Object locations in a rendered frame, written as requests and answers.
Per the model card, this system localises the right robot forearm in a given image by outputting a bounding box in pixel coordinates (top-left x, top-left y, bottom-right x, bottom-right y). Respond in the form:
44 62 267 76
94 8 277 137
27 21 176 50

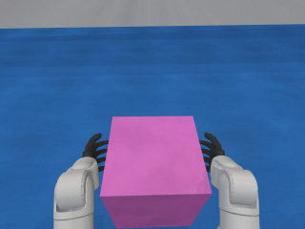
210 156 260 229

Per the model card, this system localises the left robot hand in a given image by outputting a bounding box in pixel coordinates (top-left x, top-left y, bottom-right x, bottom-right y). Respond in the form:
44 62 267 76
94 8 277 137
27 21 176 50
82 133 109 172

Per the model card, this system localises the left robot forearm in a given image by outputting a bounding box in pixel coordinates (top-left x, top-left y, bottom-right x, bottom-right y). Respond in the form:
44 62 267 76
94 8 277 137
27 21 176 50
53 156 100 229

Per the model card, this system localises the carton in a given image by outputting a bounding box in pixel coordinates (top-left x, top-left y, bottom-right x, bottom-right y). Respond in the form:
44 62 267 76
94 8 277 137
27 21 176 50
100 115 213 229

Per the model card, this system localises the right robot hand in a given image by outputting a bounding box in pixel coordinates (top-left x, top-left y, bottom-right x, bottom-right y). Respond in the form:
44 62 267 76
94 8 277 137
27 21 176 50
199 133 225 173

